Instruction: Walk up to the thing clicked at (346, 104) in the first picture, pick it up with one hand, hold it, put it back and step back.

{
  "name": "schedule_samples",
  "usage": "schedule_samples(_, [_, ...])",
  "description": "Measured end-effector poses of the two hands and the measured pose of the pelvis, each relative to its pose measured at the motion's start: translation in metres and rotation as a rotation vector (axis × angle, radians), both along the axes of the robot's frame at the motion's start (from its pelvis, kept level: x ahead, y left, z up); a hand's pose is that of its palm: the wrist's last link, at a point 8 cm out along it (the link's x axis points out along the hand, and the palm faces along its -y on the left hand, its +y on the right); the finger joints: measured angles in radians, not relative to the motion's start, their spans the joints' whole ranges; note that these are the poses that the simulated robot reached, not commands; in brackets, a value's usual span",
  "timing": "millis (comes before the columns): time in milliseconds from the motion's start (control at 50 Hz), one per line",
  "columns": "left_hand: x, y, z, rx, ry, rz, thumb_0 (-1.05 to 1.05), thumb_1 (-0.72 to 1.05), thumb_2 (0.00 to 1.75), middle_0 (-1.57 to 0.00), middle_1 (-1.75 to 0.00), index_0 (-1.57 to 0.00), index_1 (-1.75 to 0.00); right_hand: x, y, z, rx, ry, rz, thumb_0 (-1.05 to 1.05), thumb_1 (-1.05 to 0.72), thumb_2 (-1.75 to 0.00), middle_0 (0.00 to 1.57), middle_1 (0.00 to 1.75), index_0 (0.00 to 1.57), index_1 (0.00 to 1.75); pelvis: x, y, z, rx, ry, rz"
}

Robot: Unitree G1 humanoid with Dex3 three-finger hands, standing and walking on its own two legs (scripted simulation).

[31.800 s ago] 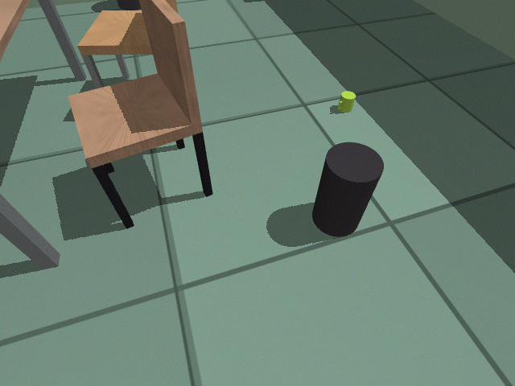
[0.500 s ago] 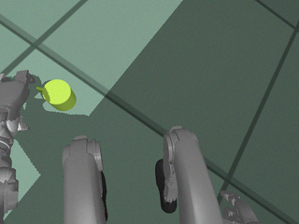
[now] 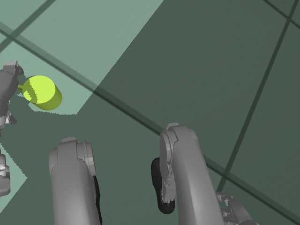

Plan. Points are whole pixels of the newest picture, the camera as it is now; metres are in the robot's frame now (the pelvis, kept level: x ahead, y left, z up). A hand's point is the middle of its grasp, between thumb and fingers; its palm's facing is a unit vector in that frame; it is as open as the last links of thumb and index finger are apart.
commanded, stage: rise first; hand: left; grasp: from above
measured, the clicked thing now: (38, 92) +0.50 +0.29 -0.30
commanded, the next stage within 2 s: approach in 0.28 s
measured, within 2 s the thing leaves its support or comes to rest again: neither
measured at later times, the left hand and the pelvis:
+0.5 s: hand (13, 97) +0.45 +0.32 -0.18, palm faces -0.46 -0.06 -0.89, open 14.1 cm; pelvis +0.00 +0.00 -0.01, yaw -1 degrees
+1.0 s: hand (29, 78) +0.50 +0.28 -0.17, palm faces -0.46 -0.06 -0.89, open 14.1 cm; pelvis +0.00 +0.00 -0.01, yaw -2 degrees
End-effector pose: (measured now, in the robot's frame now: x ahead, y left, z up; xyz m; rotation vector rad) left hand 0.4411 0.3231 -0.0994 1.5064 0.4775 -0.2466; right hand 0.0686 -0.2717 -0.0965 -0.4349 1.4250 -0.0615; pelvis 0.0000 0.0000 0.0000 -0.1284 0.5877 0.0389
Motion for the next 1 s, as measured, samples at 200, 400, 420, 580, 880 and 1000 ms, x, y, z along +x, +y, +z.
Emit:
schedule_samples(200, [0.009,-0.004,-0.01,0.008,-0.003,0.01,0.0,-0.53,1.01,-0.07,-1.04,-0.08,-1.03,-0.008,-0.002,-0.002,-0.004,0.029,-0.012,0.0,-0.91,-0.9,0.2,0.3,0.2,0.3,0.003,0.001,-0.004,-0.001,0.008,-0.004])
schedule_samples(400, [0.013,-0.005,-0.014,-0.001,0.002,0.017,0.0,-0.53,1.0,-0.07,-1.05,-0.08,-1.04,-0.011,-0.001,-0.001,-0.002,0.038,-0.014,0.0,-0.91,-0.9,0.2,0.3,0.2,0.3,0.004,0.0,-0.005,-0.006,0.01,-0.008])
schedule_samples(420, [0.013,-0.005,-0.015,0.001,0.004,0.016,0.0,-0.53,1.0,-0.07,-1.05,-0.08,-1.04,-0.011,-0.001,-0.001,-0.002,0.038,-0.013,0.0,-0.91,-0.9,0.2,0.3,0.2,0.3,0.004,0.0,-0.005,-0.006,0.009,-0.008])
schedule_samples(580, [0.022,-0.019,-0.026,-0.003,0.018,-0.025,0.0,-0.52,0.99,-0.07,-1.06,-0.09,-1.05,-0.012,-0.001,-0.003,-0.007,0.037,0.009,0.0,-0.91,-0.89,0.2,0.3,0.2,0.3,0.003,0.0,-0.011,-0.006,0.002,-0.008])
schedule_samples(880, [0.081,-0.068,-0.015,0.037,-0.097,-0.008,0.0,-0.53,0.99,-0.07,-1.05,-0.09,-1.05,-0.047,-0.001,-0.002,-0.007,0.064,-0.073,0.0,-0.91,-0.89,0.2,0.3,0.2,0.3,0.005,-0.002,-0.017,-0.004,0.019,-0.027])
schedule_samples(1000, [0.068,-0.046,-0.017,0.057,0.021,0.095,0.0,-0.53,0.98,-0.07,-1.06,-0.08,-1.05,-0.056,0.005,-0.008,0.038,0.087,-0.088,0.0,-0.91,-0.89,0.2,0.3,0.2,0.3,0.003,-0.002,-0.015,-0.003,0.006,-0.031])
